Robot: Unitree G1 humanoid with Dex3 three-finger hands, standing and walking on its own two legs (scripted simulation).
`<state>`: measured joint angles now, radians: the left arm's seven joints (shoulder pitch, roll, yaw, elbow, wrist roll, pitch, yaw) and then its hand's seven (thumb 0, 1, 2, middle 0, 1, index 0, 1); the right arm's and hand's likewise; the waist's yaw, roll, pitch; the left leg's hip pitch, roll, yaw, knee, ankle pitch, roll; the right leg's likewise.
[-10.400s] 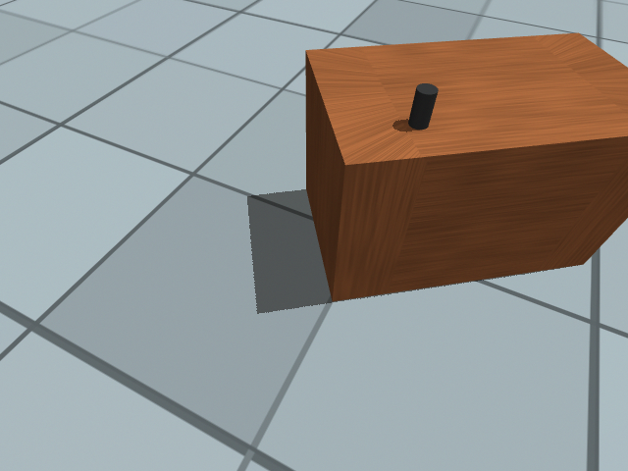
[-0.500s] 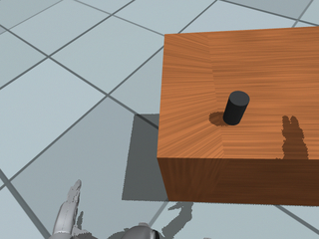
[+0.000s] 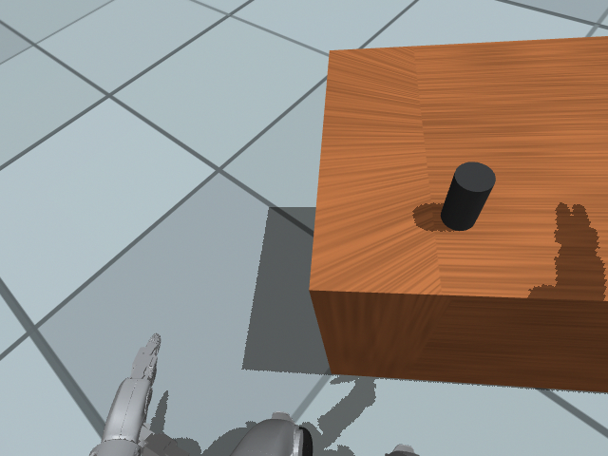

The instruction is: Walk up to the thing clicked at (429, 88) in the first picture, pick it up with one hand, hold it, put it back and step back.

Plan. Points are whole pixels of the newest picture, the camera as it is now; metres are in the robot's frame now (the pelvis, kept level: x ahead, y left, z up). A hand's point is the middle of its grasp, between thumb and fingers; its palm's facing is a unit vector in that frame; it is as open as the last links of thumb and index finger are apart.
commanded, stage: go down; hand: right
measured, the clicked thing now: (465, 198) +0.50 -0.16 -0.02
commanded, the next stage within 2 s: approach in 0.36 s
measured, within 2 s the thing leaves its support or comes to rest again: neither
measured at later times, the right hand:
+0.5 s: hand out of the picture +0.43 -0.36 +0.10, palm faces +0.13 +0.99 +0.01, open 17.6 cm
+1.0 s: hand (522, 216) +0.47 -0.24 -0.02, palm faces +0.01 +1.00 +0.07, open 17.7 cm
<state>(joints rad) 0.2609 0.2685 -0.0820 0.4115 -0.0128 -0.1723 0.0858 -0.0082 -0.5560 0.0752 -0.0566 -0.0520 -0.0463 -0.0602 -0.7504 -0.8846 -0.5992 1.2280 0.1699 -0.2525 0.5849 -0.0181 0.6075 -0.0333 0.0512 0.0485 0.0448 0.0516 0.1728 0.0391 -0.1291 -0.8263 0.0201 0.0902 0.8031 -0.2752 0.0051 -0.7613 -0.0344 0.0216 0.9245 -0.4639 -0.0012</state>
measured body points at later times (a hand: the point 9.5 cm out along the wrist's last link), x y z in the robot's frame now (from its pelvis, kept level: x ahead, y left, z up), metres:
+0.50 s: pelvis +0.01 +0.00 +0.00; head +0.10 -0.05 +0.44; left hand +0.16 +0.26 -0.04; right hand +0.42 -0.41 +0.11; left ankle +0.06 +0.13 -0.69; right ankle -0.02 -0.11 -0.69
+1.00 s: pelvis -0.01 +0.00 -0.04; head +0.13 -0.06 +0.39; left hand +0.15 +0.27 -0.03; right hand +0.47 -0.29 -0.02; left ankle +0.06 +0.13 -0.69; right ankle -0.02 -0.11 -0.69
